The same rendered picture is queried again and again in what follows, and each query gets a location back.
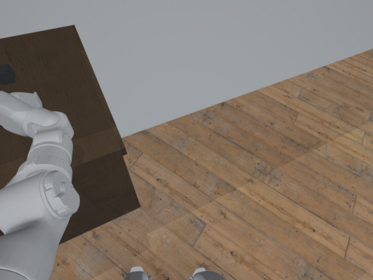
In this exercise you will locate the left robot hand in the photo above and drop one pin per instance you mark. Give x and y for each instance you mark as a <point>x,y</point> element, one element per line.
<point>14,107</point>

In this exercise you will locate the left robot upper arm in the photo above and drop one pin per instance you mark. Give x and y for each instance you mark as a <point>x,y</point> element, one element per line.
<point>34,214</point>

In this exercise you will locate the robot left forearm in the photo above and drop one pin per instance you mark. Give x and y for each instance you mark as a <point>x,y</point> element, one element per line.
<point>52,145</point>

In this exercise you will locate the robot right shin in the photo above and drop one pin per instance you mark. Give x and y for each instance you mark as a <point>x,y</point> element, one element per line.
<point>198,270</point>

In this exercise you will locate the robot left shin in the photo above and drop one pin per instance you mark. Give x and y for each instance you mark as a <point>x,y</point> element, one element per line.
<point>136,268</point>

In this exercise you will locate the tap lever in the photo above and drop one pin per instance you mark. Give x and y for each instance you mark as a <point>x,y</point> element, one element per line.
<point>7,75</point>

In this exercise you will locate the counter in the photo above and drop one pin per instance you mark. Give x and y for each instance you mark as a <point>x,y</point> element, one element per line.
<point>53,63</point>

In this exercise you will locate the robot shin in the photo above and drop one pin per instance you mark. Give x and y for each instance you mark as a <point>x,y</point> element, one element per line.
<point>198,270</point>
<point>136,268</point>

